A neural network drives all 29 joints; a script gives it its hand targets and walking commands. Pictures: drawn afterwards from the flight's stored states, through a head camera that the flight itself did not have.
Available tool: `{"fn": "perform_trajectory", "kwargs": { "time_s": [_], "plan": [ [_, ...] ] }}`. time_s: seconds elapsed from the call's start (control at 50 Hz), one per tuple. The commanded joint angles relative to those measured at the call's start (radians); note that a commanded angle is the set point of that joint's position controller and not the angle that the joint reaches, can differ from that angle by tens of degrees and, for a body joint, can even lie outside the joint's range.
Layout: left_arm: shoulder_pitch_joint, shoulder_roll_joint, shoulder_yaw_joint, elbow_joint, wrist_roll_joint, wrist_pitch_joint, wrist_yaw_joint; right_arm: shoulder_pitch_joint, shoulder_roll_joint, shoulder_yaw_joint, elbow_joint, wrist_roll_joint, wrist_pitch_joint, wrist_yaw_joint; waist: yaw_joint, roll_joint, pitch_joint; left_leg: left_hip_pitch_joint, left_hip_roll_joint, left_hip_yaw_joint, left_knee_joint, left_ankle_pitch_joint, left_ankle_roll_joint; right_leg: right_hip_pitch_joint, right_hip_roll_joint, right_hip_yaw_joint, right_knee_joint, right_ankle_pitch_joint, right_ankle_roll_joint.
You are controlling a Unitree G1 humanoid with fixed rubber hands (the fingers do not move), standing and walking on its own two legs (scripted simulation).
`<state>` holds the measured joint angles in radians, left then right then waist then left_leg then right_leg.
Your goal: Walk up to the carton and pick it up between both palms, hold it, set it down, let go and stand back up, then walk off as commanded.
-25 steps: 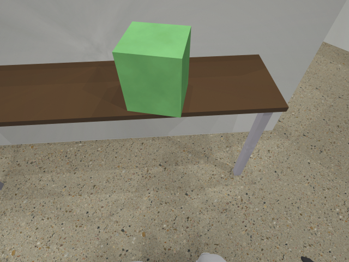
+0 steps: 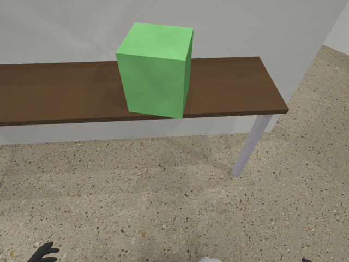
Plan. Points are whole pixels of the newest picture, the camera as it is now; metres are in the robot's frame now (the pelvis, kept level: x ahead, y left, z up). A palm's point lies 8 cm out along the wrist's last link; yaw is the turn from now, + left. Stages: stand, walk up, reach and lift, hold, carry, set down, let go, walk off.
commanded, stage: walk up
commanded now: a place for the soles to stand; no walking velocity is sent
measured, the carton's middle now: (159, 72) +0.72 +0.06 +0.00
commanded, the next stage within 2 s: none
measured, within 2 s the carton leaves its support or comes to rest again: neither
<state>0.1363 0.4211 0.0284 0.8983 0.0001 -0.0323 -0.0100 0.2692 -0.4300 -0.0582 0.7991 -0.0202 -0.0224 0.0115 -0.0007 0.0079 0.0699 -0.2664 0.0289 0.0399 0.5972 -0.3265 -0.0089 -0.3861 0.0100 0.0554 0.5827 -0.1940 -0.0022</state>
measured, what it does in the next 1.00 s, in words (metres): walks ahead: left foot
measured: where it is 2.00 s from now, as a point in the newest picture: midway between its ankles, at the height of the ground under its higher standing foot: (170, 234)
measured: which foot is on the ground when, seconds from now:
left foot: down 0.00-0.34, up 0.36-0.72, down 0.74-1.00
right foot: down 0.00-0.74, up 0.76-1.00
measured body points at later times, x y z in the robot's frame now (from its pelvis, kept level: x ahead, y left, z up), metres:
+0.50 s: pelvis +0.09 -0.03 +0.01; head +0.09 -0.05 +0.46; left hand +0.12 +0.31 -0.08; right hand +0.19 -0.35 -0.09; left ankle +0.08 +0.13 -0.67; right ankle +0.10 -0.14 -0.73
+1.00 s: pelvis +0.24 +0.03 +0.02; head +0.27 +0.05 +0.46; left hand +0.32 +0.36 -0.09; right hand +0.32 -0.30 -0.07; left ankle +0.26 +0.13 -0.73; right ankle +0.29 -0.12 -0.66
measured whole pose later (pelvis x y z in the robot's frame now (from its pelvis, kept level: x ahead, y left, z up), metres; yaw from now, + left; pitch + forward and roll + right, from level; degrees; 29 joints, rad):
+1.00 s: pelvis +0.24 +0.03 +0.02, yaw +1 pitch -1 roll -2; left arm 0.32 0.46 0.03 0.74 0.00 -0.06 -0.03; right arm 0.31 -0.43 -0.06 0.80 -0.02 -0.07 0.04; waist -0.01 -0.01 0.07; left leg -0.24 0.04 0.05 0.47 -0.23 0.03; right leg -0.52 -0.01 0.01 0.95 -0.34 -0.02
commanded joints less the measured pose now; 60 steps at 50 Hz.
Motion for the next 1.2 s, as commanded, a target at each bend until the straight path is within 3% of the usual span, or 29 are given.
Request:
{"fn": "perform_trajectory", "kwargs": {
  "time_s": [0.0,0.06,0.08,0.1,0.14,0.16,0.22,0.24,0.28,0.3,0.32,0.34,0.36,0.42,0.48,0.6,0.64,0.68,0.7,0.72,0.74,0.76,0.78,0.86,0.98,1.08,1.14,1.16,1.18],
  "plan": [
    [-0.029,0.172,0.017,-0.034,0.007,-0.001,-0.001,-0.050,-0.178,-0.020,0.020,0.020,-0.026,-0.015,-0.001,-0.035,-0.138,0.047,0.116,-0.120,-0.154,0.102,0.081,0.156,-0.087,0.112,-0.066,0.142,-0.072],
    [-0.038,0.169,0.016,-0.036,0.006,0.000,0.000,-0.048,-0.177,-0.020,0.021,0.019,-0.024,-0.017,-0.003,-0.032,-0.146,0.050,0.118,-0.118,-0.152,0.119,0.082,0.162,-0.089,0.106,-0.057,0.162,-0.075],
    [0.075,0.246,0.056,-0.065,0.012,-0.020,-0.020,0.026,-0.240,-0.059,-0.025,0.000,-0.035,0.009,-0.010,0.003,-0.225,0.084,0.110,-0.175,-0.157,-0.351,0.139,0.149,-0.062,0.094,-0.053,-0.372,-0.096],
    [0.052,0.261,0.065,-0.060,0.021,-0.021,-0.028,0.047,-0.266,-0.069,-0.015,-0.005,-0.033,0.019,-0.023,0.023,-0.143,0.079,0.142,-0.260,-0.222,-0.592,0.170,0.010,-0.044,0.084,-0.037,-0.520,-0.082],
    [-0.028,0.231,0.063,-0.088,0.023,-0.019,-0.040,0.088,-0.310,-0.093,-0.013,-0.009,-0.031,0.024,-0.070,0.169,0.006,0.126,0.312,-0.479,-0.432,-0.757,0.246,-0.238,0.008,-0.071,0.206,-0.339,-0.018],
    [-0.031,0.235,0.061,-0.102,0.021,-0.025,-0.040,0.065,-0.313,-0.099,-0.025,-0.008,-0.036,0.023,-0.070,0.142,0.069,0.158,0.349,-0.477,-0.430,-0.595,0.272,-0.292,-0.033,-0.065,0.192,-0.305,-0.009],
    [0.009,0.198,0.049,-0.101,0.024,-0.061,-0.037,0.076,-0.256,-0.088,-0.033,-0.010,-0.044,0.021,-0.063,0.055,-0.024,0.345,0.247,-0.260,-0.231,0.089,0.242,-0.200,-0.031,-0.098,0.012,-0.178,0.002],
    [0.059,0.188,0.052,-0.091,0.026,-0.066,-0.036,0.057,-0.258,-0.087,-0.042,-0.008,-0.041,0.025,-0.039,0.084,-0.079,0.318,0.203,-0.171,-0.145,0.218,0.212,-0.081,-0.007,-0.128,-0.070,-0.132,0.000],
    [0.218,0.194,0.067,-0.053,0.020,-0.062,-0.028,0.006,-0.207,-0.071,-0.068,0.003,-0.032,0.033,0.026,0.079,-0.170,0.095,0.110,-0.060,0.007,0.143,0.139,0.282,0.050,-0.142,-0.175,-0.021,-0.020],
    [0.320,0.233,0.090,-0.030,0.021,-0.060,-0.015,-0.015,-0.170,-0.053,-0.083,0.005,-0.029,0.032,0.083,-0.007,-0.174,-0.074,0.069,-0.036,0.185,0.021,0.115,0.446,-0.006,-0.041,-0.194,-0.047,-0.036],
    [0.356,0.330,0.117,-0.041,0.035,-0.066,-0.002,-0.021,-0.107,-0.029,-0.114,0.010,-0.029,0.036,0.100,-0.200,-0.140,-0.364,-0.051,0.008,0.391,-0.211,0.058,0.530,-0.249,0.405,-0.303,-0.258,-0.134],
    [0.326,0.365,0.117,-0.052,0.035,-0.068,-0.005,-0.049,-0.164,-0.037,-0.110,0.010,-0.021,0.028,0.091,-0.128,-0.068,-0.458,-0.038,-0.080,0.449,-0.302,0.057,0.441,-0.391,0.638,-0.359,-0.433,-0.246],
    [0.261,0.373,0.115,-0.067,0.027,-0.063,-0.007,-0.063,-0.223,-0.052,-0.104,0.007,-0.019,0.023,0.068,-0.062,0.038,-0.436,0.023,-0.135,0.450,-0.281,0.062,0.289,-0.424,0.671,-0.392,-0.607,-0.289],
    [0.191,0.298,0.085,-0.107,0.013,-0.078,-0.009,-0.015,-0.210,-0.060,-0.071,0.012,-0.027,0.040,0.011,-0.051,0.180,-0.362,0.053,-0.141,0.419,-0.084,0.064,0.132,-0.294,0.422,-0.432,-0.440,-0.194],
    [0.245,0.286,0.081,-0.117,0.004,-0.091,-0.011,0.000,-0.194,-0.062,-0.068,0.013,-0.025,0.053,0.017,-0.095,0.095,-0.325,0.054,-0.101,0.369,0.017,0.036,0.207,-0.237,0.275,-0.393,-0.149,-0.182],
    [0.251,0.296,0.088,-0.172,0.006,-0.072,-0.017,-0.079,-0.175,-0.061,-0.088,0.013,-0.030,0.062,0.041,-0.145,0.078,-0.209,0.060,-0.035,0.089,0.059,0.006,0.207,-0.225,0.129,-0.353,-0.172,-0.210],
    [0.245,0.293,0.083,-0.182,0.003,-0.066,-0.017,-0.070,-0.165,-0.060,-0.084,0.014,-0.041,0.058,0.032,-0.146,0.056,-0.142,0.034,-0.005,-0.002,0.071,0.017,0.236,-0.227,0.104,-0.265,0.019,-0.196],
    [0.227,0.281,0.076,-0.198,-0.006,-0.055,-0.012,0.059,-0.158,-0.067,-0.051,0.010,-0.054,0.047,-0.038,-0.099,-0.057,0.072,-0.012,0.032,-0.187,0.204,0.035,0.238,-0.188,0.025,-0.054,0.239,-0.149],
    [0.246,0.223,0.056,-0.213,-0.014,-0.049,-0.008,0.185,-0.207,-0.091,-0.014,-0.008,-0.062,0.034,-0.088,0.026,-0.181,0.262,-0.010,-0.003,-0.224,0.229,0.043,0.192,-0.110,-0.043,0.199,0.221,-0.105],
    [0.295,0.134,0.022,-0.228,-0.018,-0.048,-0.005,0.256,-0.269,-0.115,-0.008,-0.023,-0.067,0.019,-0.107,0.180,-0.242,0.419,0.151,-0.244,-0.246,0.081,0.077,-0.007,-0.043,-0.065,0.381,0.000,-0.068],
    [0.337,0.100,0.011,-0.224,-0.016,-0.046,-0.005,0.231,-0.311,-0.116,-0.032,-0.012,-0.070,0.010,-0.069,0.232,-0.234,0.498,0.329,-0.575,-0.276,-0.003,0.120,-0.222,0.068,-0.030,0.512,-0.344,-0.041],
    [0.339,0.210,0.044,-0.196,-0.010,-0.037,0.004,0.183,-0.322,-0.112,-0.052,0.016,-0.066,0.010,-0.070,0.104,-0.190,0.376,0.376,-0.666,-0.355,-0.174,0.171,-0.225,0.032,0.037,0.550,-0.308,-0.049],
    [0.312,0.266,0.059,-0.188,-0.007,-0.030,0.001,0.142,-0.318,-0.109,-0.048,0.035,-0.062,0.014,-0.060,0.086,-0.110,0.261,0.362,-0.611,-0.365,-0.226,0.203,-0.206,-0.014,0.057,0.570,-0.269,-0.054],
    [0.318,0.200,0.064,-0.162,-0.004,-0.030,-0.019,0.128,-0.205,-0.063,-0.053,0.030,-0.076,0.012,-0.024,0.098,0.009,0.151,0.214,-0.233,-0.306,0.337,0.147,-0.174,-0.061,0.012,0.480,-0.116,-0.032],
    [0.189,0.161,0.049,-0.208,0.009,-0.025,-0.028,0.163,-0.220,-0.070,-0.057,0.029,-0.065,0.013,-0.069,0.121,-0.039,0.225,0.188,-0.146,-0.280,0.369,0.211,-0.199,-0.066,-0.080,0.247,-0.047,0.003],
    [0.217,0.121,0.039,-0.180,0.013,-0.039,-0.005,0.049,-0.199,-0.048,-0.079,0.027,-0.040,0.012,-0.031,0.121,-0.072,0.090,0.192,-0.071,-0.123,0.579,0.209,0.031,-0.020,-0.120,0.066,0.072,-0.017],
    [0.301,0.155,0.051,-0.125,0.020,-0.054,0.012,0.004,-0.156,-0.028,-0.088,0.038,-0.026,0.011,0.031,0.023,-0.136,0.017,0.124,-0.031,0.069,0.309,0.142,0.243,0.000,-0.087,-0.103,0.196,-0.044],
    [0.314,0.197,0.067,-0.125,0.026,-0.059,0.018,0.042,-0.112,-0.013,-0.087,0.038,-0.025,0.012,0.035,-0.090,-0.164,-0.057,0.071,-0.006,0.168,0.097,0.117,0.322,-0.072,0.024,-0.155,0.158,-0.064],
    [0.277,0.259,0.079,-0.144,0.032,-0.061,0.022,0.084,-0.073,0.004,-0.091,0.034,-0.016,0.012,0.014,-0.235,-0.141,-0.195,-0.008,0.022,0.259,-0.216,0.070,0.323,-0.276,0.342,-0.220,0.089,-0.132]
  ]
}}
